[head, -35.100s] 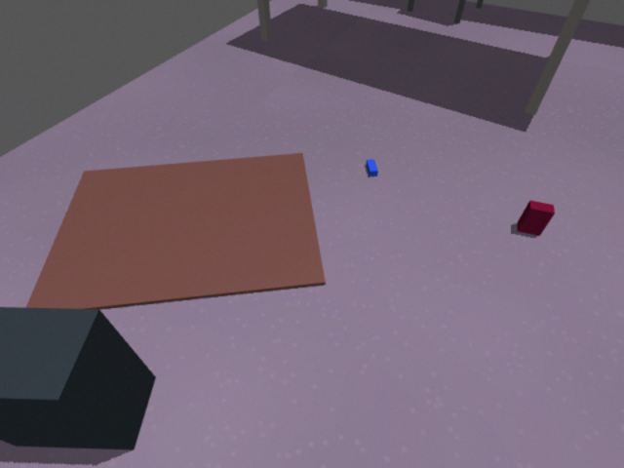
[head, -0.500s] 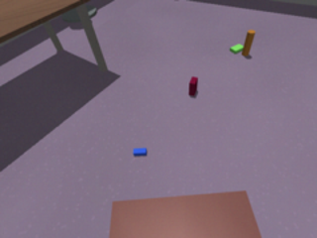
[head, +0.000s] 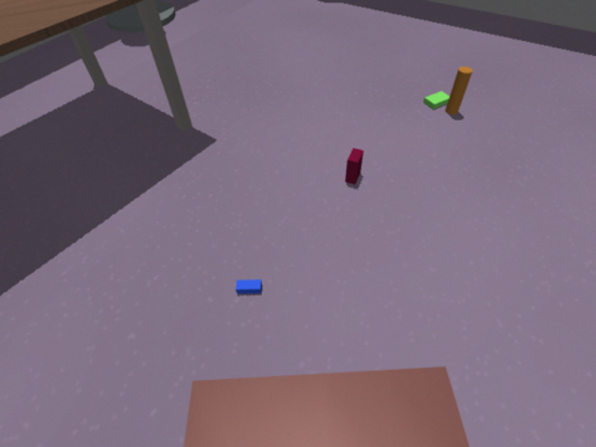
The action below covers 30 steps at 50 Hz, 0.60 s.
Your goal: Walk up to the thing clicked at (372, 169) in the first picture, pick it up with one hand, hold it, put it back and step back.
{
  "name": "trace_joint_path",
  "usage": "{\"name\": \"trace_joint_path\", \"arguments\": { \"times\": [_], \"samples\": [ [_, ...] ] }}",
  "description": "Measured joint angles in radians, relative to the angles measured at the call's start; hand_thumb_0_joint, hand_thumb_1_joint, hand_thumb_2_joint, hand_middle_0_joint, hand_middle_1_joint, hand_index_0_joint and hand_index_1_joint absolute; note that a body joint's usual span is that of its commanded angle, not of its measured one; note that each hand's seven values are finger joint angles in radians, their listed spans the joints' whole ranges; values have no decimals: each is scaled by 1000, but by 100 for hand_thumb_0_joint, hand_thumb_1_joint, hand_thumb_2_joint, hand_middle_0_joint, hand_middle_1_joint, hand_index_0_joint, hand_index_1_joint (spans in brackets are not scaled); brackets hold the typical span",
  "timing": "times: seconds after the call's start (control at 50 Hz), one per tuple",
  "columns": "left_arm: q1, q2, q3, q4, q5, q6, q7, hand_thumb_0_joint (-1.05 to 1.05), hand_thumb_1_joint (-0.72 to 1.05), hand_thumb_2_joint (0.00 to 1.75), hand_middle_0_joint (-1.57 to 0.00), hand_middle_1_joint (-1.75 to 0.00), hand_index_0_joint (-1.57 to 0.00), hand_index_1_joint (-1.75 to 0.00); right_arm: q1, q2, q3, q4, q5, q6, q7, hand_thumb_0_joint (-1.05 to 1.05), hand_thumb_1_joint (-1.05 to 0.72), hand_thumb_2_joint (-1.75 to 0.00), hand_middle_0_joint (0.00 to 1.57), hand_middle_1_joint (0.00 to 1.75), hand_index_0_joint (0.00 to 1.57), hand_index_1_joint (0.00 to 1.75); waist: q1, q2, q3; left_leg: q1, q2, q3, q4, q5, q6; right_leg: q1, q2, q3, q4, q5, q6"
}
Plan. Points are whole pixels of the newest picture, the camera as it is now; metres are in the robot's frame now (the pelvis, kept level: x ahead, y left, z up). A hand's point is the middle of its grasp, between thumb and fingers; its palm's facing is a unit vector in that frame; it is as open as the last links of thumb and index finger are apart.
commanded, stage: walk up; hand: left
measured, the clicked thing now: (249, 286) +0.78 +0.21 -0.76
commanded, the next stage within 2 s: stand in 0.68 s
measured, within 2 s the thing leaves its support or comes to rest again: neither
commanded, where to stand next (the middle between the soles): +0.38 -0.02 m, yaw -1 degrees
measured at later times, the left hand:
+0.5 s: hand out of the picture +0.13 +0.27 -0.14, palm faces +0.03 -0.95 -0.31, open 7.4 cm
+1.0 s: hand out of the picture +0.10 +0.26 -0.13, palm faces +0.00 -0.94 -0.34, open 7.4 cm
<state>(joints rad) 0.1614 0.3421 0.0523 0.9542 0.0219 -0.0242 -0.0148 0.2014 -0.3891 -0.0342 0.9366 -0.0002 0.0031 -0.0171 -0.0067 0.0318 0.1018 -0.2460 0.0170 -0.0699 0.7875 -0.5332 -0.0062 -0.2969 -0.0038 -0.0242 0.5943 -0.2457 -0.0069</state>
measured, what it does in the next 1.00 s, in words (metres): stands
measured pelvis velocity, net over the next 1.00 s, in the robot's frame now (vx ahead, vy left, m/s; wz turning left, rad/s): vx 0.02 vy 0.00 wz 0.01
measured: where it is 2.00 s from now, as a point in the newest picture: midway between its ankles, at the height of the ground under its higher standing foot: outside the picture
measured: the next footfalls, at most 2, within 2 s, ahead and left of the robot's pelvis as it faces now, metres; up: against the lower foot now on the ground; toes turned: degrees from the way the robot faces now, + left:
left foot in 1.96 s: +0.15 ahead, +0.17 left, +0.00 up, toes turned +4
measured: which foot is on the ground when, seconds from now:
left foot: down 0.00-1.00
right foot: down 0.00-1.00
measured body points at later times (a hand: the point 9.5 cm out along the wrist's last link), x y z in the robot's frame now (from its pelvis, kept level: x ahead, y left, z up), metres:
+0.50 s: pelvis +0.02 +0.02 +0.02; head +0.04 +0.03 +0.46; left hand +0.12 +0.32 -0.12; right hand +0.12 -0.28 -0.11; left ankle +0.00 +0.14 -0.73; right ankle +0.05 -0.12 -0.73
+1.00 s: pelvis +0.02 +0.00 +0.02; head +0.03 +0.00 +0.47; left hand +0.10 +0.30 -0.11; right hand +0.12 -0.29 -0.11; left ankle +0.00 +0.14 -0.73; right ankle +0.05 -0.12 -0.73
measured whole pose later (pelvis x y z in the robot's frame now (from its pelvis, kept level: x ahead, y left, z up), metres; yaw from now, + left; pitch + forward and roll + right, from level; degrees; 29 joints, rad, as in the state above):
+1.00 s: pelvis +0.02 +0.00 +0.02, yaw +1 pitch -3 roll +0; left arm 0.10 0.34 0.00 1.14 0.01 -0.02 -0.01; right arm 0.08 -0.34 -0.01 1.12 -0.01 -0.01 0.01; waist 0.01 0.01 0.06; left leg -0.04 0.02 -0.01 0.30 -0.21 -0.03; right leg -0.14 -0.03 -0.02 0.34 -0.16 0.01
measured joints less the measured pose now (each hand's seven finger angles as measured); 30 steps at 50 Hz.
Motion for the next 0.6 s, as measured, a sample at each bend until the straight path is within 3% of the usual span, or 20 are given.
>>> {"name": "trace_joint_path", "arguments": {
  "times": [0.08, 0.16, 0.34, 0.6],
  "samples": [
    [-19, -22, -11, 5, 2, 2, -1, 1, 91, 89, -21, -30, -20, -30, -9, 3, 9, 24, -1, -5, 9, 1, -91, -90, 20, 30, 20, 30, 10, 10, -14, -19, -9, 21, -35, 5, 8, 0, -23, -4, -10, -4, 8],
    [-44, -14, -12, 14, -8, 8, 0, 1, 91, 89, -21, -30, -21, -30, -19, 23, 12, 62, -15, -16, 11, 1, -91, -90, 20, 30, 20, 30, 17, -11, -8, 31, -14, 52, -201, 210, -3, -6, -46, 5, 18, -23, 25],
    [-59, 14, -9, 82, -29, 13, 3, 1, 91, 89, -20, -30, -20, -30, -44, 71, 33, 135, -21, -23, 21, 1, -90, -90, 20, 30, 21, 30, 13, -56, -41, 96, -11, 67, -297, 226, 1, 68, -41, 15, -109, 24, 40],
    [-89, 4, -22, 134, -24, 15, 6, 1, 91, 90, -20, -30, -20, -30, -138, 52, 17, 156, -14, -17, 15, 1, -90, -90, 20, 30, 20, 30, 16, -51, -35, 144, -14, 67, -383, 267, 3, 114, -44, 13, -190, 61, 44]
  ]
}}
